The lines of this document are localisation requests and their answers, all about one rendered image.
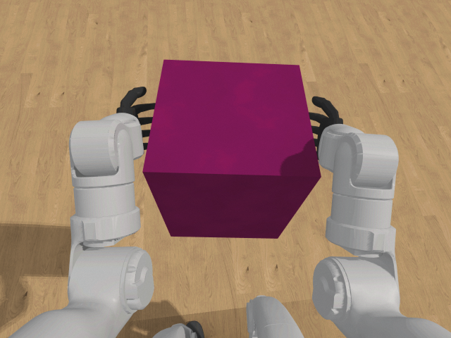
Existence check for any robot left shin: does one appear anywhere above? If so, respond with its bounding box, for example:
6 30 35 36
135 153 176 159
172 323 191 330

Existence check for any carton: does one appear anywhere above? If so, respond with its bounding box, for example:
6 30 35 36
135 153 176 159
142 60 321 239

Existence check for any robot left upper arm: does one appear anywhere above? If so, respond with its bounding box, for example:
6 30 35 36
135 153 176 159
8 246 154 338

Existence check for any robot right hand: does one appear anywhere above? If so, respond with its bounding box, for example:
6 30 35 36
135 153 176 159
309 96 343 159

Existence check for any robot right upper arm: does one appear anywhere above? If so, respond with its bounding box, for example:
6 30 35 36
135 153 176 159
312 256 451 338

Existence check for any right robot thigh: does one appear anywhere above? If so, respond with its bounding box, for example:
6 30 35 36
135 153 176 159
246 296 304 338

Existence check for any robot right forearm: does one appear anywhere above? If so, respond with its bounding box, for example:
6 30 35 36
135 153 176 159
318 124 400 299

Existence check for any robot left forearm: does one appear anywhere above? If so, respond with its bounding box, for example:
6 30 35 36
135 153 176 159
68 113 144 300

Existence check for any robot left hand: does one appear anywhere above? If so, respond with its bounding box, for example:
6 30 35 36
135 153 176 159
116 87 156 150

